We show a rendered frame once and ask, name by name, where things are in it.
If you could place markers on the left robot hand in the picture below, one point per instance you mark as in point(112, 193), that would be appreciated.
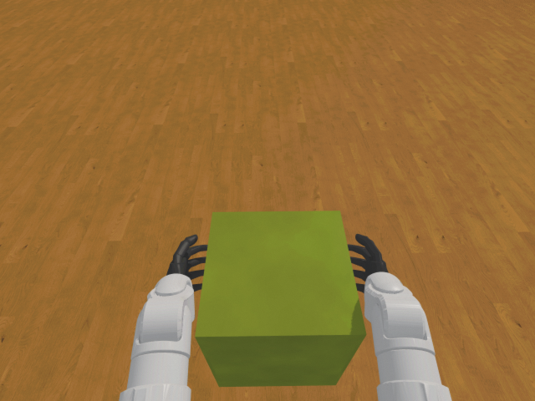
point(181, 264)

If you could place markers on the left robot forearm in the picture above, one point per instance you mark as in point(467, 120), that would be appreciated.
point(162, 343)

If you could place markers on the right robot hand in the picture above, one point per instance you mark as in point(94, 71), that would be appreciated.
point(373, 262)

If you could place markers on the carton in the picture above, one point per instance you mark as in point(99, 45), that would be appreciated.
point(279, 304)

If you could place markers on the right robot forearm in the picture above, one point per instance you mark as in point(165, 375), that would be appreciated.
point(402, 342)

